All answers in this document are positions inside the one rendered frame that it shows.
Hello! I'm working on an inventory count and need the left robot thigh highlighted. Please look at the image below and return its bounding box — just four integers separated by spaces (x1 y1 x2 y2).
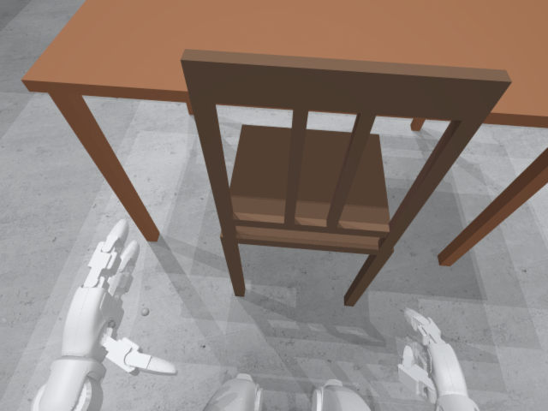
202 378 263 411

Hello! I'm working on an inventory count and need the right robot forearm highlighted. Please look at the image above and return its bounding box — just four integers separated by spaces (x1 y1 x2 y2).
434 394 480 411

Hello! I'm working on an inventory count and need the left robot hand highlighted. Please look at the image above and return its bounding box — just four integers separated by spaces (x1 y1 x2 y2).
61 219 178 376

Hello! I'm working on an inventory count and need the chair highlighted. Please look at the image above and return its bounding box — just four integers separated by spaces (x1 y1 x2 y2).
181 49 512 307

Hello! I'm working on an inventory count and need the left robot forearm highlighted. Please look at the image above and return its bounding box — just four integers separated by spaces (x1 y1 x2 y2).
31 356 107 411

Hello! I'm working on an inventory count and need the left robot shin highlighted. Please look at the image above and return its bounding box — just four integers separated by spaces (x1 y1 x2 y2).
236 373 253 381

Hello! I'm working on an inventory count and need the table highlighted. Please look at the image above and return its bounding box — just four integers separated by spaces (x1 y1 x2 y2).
21 0 548 266

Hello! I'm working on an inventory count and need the right robot hand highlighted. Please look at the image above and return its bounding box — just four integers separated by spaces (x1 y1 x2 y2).
398 307 468 405

